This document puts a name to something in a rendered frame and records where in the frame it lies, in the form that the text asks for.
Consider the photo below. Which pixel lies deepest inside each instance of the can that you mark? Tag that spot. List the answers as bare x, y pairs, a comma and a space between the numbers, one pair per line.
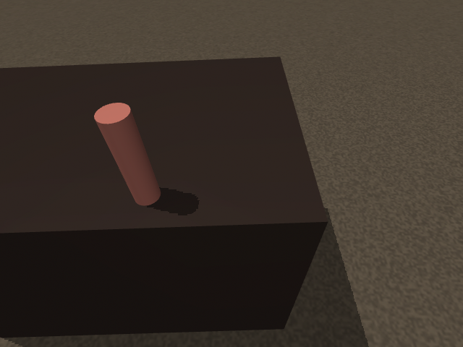
121, 134

